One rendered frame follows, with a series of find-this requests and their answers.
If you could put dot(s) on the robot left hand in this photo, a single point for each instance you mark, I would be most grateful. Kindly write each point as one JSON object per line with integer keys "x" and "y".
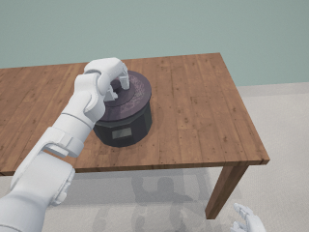
{"x": 114, "y": 67}

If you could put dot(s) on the pot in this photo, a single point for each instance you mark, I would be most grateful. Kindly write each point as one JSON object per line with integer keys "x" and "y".
{"x": 127, "y": 132}

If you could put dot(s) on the left robot upper arm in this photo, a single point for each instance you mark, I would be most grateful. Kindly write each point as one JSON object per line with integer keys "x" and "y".
{"x": 45, "y": 182}

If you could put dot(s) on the robot right hand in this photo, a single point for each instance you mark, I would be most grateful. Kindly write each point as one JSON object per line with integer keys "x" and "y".
{"x": 253, "y": 223}

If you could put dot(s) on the left robot forearm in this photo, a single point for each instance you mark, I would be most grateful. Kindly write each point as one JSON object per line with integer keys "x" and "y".
{"x": 67, "y": 135}

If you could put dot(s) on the lid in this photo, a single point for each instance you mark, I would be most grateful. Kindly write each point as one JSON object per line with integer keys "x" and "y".
{"x": 130, "y": 101}

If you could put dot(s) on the table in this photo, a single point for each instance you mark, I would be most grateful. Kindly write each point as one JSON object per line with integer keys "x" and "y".
{"x": 198, "y": 120}

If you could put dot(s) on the knob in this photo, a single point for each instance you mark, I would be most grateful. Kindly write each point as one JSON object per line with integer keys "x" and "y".
{"x": 116, "y": 86}

